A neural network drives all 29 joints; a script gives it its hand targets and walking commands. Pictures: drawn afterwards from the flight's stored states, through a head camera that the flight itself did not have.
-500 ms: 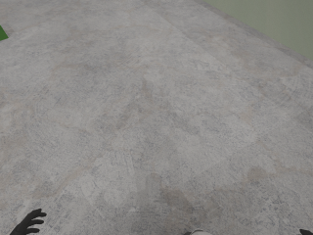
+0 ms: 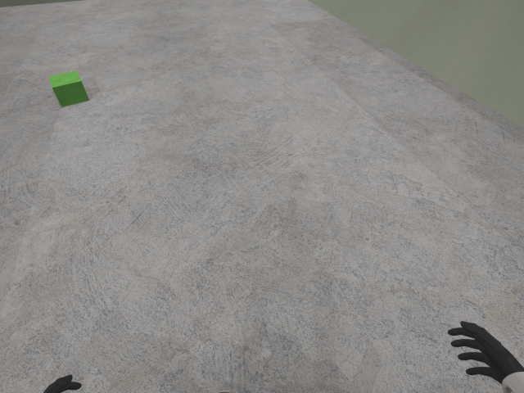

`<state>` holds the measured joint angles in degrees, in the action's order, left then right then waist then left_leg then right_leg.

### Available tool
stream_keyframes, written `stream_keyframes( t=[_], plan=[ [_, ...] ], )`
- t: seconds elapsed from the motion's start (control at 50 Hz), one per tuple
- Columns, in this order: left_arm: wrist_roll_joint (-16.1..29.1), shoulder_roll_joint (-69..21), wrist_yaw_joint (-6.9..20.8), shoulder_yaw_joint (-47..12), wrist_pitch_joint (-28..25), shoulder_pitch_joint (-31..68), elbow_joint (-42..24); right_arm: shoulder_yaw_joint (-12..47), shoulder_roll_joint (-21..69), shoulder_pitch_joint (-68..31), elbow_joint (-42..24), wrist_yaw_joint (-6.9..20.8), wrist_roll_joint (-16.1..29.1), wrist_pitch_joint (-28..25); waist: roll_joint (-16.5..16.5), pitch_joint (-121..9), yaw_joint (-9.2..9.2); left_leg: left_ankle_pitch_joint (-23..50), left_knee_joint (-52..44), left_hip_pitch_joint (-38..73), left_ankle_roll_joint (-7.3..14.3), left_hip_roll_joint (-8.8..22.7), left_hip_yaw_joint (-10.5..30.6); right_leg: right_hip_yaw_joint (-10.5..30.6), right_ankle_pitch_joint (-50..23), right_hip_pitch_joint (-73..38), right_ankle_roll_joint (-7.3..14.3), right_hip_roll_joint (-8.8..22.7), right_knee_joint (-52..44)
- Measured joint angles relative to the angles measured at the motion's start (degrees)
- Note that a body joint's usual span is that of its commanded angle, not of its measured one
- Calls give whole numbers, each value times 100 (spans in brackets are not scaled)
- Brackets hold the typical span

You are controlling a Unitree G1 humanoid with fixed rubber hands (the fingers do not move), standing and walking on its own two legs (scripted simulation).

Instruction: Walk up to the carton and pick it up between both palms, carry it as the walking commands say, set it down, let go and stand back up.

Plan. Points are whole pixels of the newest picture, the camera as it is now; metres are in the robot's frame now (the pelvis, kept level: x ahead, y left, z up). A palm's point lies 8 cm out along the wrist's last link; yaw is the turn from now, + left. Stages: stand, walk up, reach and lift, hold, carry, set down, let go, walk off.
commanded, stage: walk up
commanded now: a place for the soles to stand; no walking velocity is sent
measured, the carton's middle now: (69, 88) +2.44 +1.56 -0.66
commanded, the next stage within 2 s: none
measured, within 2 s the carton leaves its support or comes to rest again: neither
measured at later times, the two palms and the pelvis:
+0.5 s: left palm (81, 377) +0.16 +0.27 +0.01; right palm (413, 178) +0.58 -0.33 -0.01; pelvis +0.29 -0.08 +0.04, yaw +16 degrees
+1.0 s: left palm (106, 214) +0.48 +0.36 -0.02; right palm (356, 152) +0.77 -0.25 -0.07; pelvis +0.54 +0.01 +0.03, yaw +19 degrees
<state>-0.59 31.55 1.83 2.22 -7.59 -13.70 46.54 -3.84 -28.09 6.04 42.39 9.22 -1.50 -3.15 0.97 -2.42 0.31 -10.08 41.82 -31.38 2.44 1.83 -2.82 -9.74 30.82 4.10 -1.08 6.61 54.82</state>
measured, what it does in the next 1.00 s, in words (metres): walks ahead, turning left: right foot, then left foot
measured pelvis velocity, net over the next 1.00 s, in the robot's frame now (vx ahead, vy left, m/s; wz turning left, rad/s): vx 0.54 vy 0.01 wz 0.32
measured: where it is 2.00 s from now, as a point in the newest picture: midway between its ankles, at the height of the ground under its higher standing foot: (220, 221)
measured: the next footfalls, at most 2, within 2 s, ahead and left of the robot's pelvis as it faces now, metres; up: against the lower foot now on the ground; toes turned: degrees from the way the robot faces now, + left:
right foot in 0.32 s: +0.33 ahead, -0.15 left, +0.00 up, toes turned +0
left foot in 0.86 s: +0.59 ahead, +0.12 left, +0.00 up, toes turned +21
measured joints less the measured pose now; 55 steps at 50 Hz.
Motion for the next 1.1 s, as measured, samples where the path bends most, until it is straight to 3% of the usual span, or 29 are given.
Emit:
stream_keyframes(
  t=[0.06, 0.2, 0.3, 0.34, 0.4, 0.44, 0.48, 0.58, 0.7, 0.8, 0.86, 0.9, 0.94, 0.98, 1.04, 1.1],
  plan=[
    [0, -135, 69, 1, -11, 103, -5, 1, 93, 563, 165, -116, 0, 16, -6, 144, 16, -171, -392, 499, 1, 0, 58, 209, -291, 1218, 164, -183, 944],
    [0, -64, 97, 1, -21, 100, -8, 2, -17, 1173, 310, -180, -1, 139, -84, 261, 26, -761, -675, 1591, -67, -12, 305, 275, -392, 2638, 173, -184, -903],
    [0, 36, 82, 3, -21, -214, 54, -1, -90, 845, 305, -181, 0, 183, -179, -85, 32, -1480, -526, 1810, -223, -15, 732, 274, -1456, 2441, 173, -188, -1410],
    [1, 168, -8, 21, -24, -531, 93, -10, -124, 515, 288, -182, -1, 186, -138, -259, 116, -1975, 273, 1442, -64, -30, 856, 189, -1565, 2227, 219, -157, -1549],
    [1, 94, -176, 19, -53, -888, 156, -10, -182, 41, 283, -180, -1, 160, -348, -236, 207, -1140, 1893, 634, -77, -57, 1084, -300, -1405, 1815, 306, -157, -1724],
    [0, 92, -211, 17, -132, -1120, 207, -8, -182, -143, 280, -180, 0, 155, -354, -236, 332, -528, 2158, 378, -141, -72, 1048, -438, -1431, 1344, 308, -156, -2226],
    [0, 88, -210, 15, -166, -1352, 274, -9, -192, -357, 279, -169, 0, 155, -363, -235, 409, -213, 2159, 251, -221, -71, 989, -453, -1461, 935, 309, -156, -2653],
    [0, 59, -207, 16, -180, -1522, 376, -6, -162, -613, 286, -110, -1, 234, -439, -235, 404, 438, 1965, 74, -300, -73, 726, -463, -1451, 142, 294, -159, -3473],
    [0, 37, -206, 16, -127, -1521, 380, -6, -15, -615, 283, -91, 0, 380, -473, -200, 400, 395, 781, 74, -310, -106, 25, -471, -1191, -328, 220, -191, -3870],
    [0, 38, -205, 16, 41, -1522, 379, -3, 147, -618, 283, -91, 0, 392, -470, -168, 400, 268, -312, 82, -240, -163, -371, -509, -697, -762, 98, -244, -3852],
    [0, 35, -205, 16, 108, -1507, 379, -4, 188, -617, 284, -91, 0, 382, -494, -161, 394, 285, -1196, 236, 2, -192, -485, -517, -226, -923, -7, -244, -3379],
    [1, -67, -206, 12, 168, -1230, 376, -16, 224, -449, 344, -155, 0, 309, -395, -57, 362, 355, -1002, 422, 174, -345, -502, -425, -324, -472, -11, 43, -1657],
    [1, -357, -174, 11, 151, -862, 299, -17, 148, -43, 354, -248, 0, 227, -533, -55, 355, 19, -960, 703, 283, -374, -378, 4, -386, 491, 53, -45, 503],
    [1, -483, -128, 14, 92, -566, 164, -14, 82, 415, 453, -336, -1, 214, -605, -32, 332, -217, -1035, 1116, 403, -374, -219, 216, -427, 1260, 129, -89, 1362],
    [1, -419, -27, 15, 52, -261, 82, -10, 89, 848, 616, -381, -1, 210, -440, 72, 292, -445, -1143, 1780, 166, -382, -115, 541, -845, 2082, 135, -59, 697],
    [1, -380, 66, 13, 75, -224, 85, -12, 51, 980, 617, -382, -1, 177, -255, 87, 270, -784, -1151, 2267, 74, -386, -110, 547, -963, 2571, 134, -36, -601]
  ],
)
